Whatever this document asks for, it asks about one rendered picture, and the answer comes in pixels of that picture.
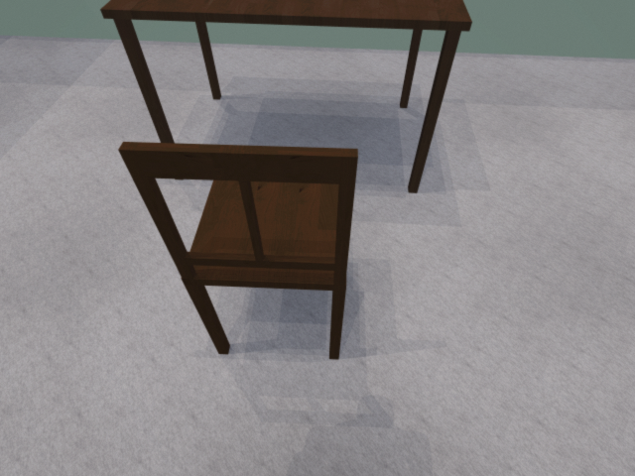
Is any table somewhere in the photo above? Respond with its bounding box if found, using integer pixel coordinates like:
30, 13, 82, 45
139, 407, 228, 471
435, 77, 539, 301
100, 0, 472, 193

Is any chair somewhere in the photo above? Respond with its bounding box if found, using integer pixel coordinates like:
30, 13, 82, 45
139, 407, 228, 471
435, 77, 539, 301
118, 142, 358, 360

